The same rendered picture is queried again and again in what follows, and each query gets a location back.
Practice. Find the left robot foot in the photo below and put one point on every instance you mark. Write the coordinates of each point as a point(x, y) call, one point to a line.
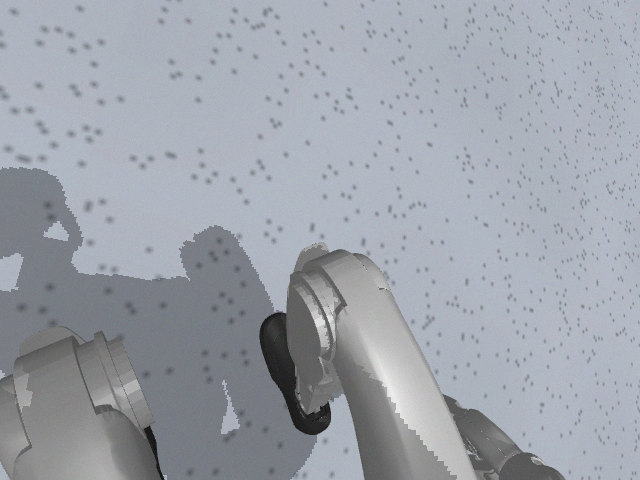
point(153, 445)

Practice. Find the right robot arm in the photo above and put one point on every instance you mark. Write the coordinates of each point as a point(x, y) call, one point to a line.
point(527, 466)

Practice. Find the right robot hand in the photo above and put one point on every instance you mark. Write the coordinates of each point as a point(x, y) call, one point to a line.
point(484, 439)

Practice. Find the right robot foot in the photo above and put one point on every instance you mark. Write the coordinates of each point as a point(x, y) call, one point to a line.
point(273, 341)

